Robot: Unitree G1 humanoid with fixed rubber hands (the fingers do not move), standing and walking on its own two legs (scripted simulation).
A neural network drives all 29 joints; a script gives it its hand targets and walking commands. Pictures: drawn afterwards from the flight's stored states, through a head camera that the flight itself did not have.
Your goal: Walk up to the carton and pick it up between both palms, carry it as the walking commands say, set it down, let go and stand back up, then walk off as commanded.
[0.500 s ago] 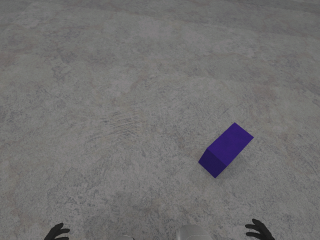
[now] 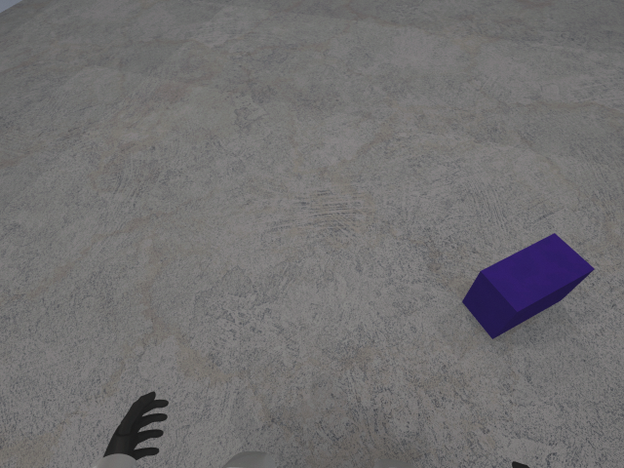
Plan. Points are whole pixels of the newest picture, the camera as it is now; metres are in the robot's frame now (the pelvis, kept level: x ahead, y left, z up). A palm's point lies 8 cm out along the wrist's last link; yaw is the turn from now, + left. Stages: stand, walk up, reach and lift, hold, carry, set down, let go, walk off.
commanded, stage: walk off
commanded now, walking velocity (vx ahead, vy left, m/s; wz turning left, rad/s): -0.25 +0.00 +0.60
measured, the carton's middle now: (523, 286) +0.65 -0.67 -0.67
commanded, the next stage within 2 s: stand in 1.76 s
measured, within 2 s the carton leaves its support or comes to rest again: neither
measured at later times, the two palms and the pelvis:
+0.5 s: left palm out of the picture -0.13 +0.31 -0.12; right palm out of the picture +0.03 -0.22 -0.09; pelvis -0.16 +0.02 +0.00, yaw +17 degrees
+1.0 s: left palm out of the picture -0.34 +0.21 -0.09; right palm out of the picture -0.08 -0.26 -0.13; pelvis -0.30 -0.08 +0.00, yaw +36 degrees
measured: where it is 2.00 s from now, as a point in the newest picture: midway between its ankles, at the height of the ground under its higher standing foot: outside the picture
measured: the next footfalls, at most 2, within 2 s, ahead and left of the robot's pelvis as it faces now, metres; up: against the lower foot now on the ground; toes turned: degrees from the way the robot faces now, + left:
left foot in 0.16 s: -0.08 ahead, +0.15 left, +0.00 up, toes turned +8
right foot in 0.64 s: -0.16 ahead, -0.12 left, +0.00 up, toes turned +23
